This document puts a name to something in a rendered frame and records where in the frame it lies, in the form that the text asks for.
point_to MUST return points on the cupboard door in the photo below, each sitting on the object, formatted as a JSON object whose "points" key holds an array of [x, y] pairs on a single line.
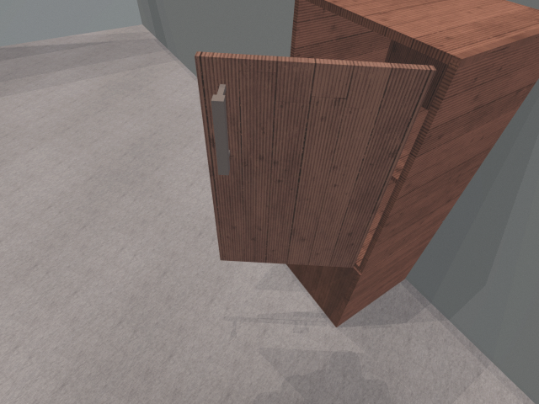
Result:
{"points": [[313, 146]]}

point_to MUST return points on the handle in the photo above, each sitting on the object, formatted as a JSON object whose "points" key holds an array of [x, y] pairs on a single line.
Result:
{"points": [[219, 114]]}

